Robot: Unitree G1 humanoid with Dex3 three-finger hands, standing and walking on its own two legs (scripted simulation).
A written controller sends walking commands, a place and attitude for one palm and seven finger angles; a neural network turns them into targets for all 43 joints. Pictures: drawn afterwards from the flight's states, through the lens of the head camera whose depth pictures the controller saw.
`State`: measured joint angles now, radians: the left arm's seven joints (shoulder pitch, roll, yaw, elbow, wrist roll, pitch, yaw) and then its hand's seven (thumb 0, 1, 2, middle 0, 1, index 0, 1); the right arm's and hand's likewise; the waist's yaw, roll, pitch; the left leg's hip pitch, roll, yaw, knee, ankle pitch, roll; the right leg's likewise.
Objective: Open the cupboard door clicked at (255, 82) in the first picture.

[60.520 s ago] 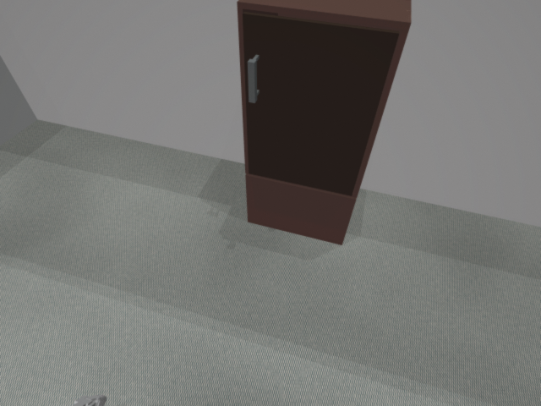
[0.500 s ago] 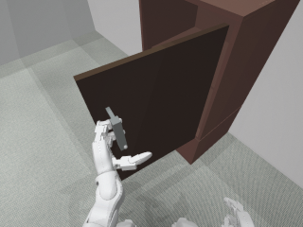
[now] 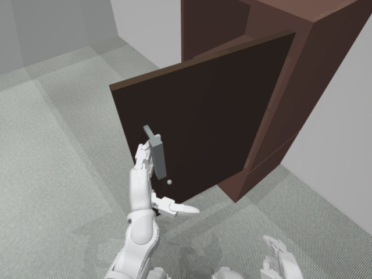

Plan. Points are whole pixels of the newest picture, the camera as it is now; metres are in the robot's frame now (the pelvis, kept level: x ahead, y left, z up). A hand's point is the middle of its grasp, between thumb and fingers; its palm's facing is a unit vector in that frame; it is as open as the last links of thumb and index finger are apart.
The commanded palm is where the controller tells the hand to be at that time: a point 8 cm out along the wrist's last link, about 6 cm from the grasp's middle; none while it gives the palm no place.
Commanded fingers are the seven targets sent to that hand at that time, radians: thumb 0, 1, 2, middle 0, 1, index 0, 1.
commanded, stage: slide the hand sideways off the handle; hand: left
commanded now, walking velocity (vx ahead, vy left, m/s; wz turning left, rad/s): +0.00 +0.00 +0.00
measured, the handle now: (154, 153) +0.37 +0.09 +0.07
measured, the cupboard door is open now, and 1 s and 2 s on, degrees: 80 82 82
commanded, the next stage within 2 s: draw the hand back to the body in 1.12 s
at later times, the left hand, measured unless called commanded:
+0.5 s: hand (156, 199) +0.27 +0.07 +0.06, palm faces -0.15 -0.99 +0.00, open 16.3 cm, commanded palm +0.25 +0.14 +0.06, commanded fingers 0.00 -0.50 0.30 -0.15 -0.30 -0.15 -0.30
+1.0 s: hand (128, 215) +0.24 +0.13 +0.05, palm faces -0.11 -0.99 -0.03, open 16.3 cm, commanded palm +0.21 +0.19 +0.06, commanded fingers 0.00 -0.50 0.30 -0.15 -0.30 -0.15 -0.30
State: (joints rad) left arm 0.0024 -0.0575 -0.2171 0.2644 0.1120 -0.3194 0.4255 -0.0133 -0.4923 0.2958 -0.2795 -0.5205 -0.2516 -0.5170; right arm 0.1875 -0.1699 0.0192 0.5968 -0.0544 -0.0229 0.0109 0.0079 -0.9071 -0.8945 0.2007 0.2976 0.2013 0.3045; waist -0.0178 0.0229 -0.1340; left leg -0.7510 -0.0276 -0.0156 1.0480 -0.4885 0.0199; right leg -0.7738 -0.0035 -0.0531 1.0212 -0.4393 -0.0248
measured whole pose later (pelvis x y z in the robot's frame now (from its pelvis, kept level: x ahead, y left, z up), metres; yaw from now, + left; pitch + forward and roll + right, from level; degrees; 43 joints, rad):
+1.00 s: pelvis +0.03 +0.00 -0.01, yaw +0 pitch +14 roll -1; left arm 0.47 0.18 -0.04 -0.17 -0.16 -0.33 -0.15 -0.01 -0.49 0.30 -0.15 -0.30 -0.16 -0.31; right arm 0.25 -0.23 0.02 0.44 0.01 -0.08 -0.03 0.01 -0.91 -0.89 0.20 0.30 0.20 0.30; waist -0.01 0.04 -0.15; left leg -0.80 -0.02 -0.03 1.13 -0.57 0.02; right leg -0.81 0.01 -0.07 1.09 -0.51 -0.02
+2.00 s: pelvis +0.04 +0.02 +0.05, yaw +0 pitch +1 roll -2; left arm 0.58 0.30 0.15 -0.39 -0.05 -0.04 0.13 -0.01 -0.12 0.46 -0.17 -0.30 -0.17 -0.31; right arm 0.27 -0.22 0.06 0.52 0.02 -0.11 -0.11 0.01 -0.91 -0.89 0.20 0.30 0.20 0.30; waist 0.03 0.05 -0.08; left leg -0.34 -0.02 -0.01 0.72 -0.41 0.04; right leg -0.35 0.01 -0.04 0.66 -0.34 0.00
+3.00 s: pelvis +0.04 +0.00 +0.07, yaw -1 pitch -3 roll -1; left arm 0.47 0.34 0.36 -0.38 -0.05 -0.11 0.12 0.01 0.89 0.89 -0.21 -0.30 -0.22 -0.31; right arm 0.20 -0.23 0.02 0.63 0.00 -0.10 -0.08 0.01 -0.91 -0.89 0.20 0.30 0.20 0.30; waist 0.04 0.06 0.00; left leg -0.10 0.00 -0.01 0.44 -0.28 0.02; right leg -0.11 0.03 -0.03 0.37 -0.21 -0.01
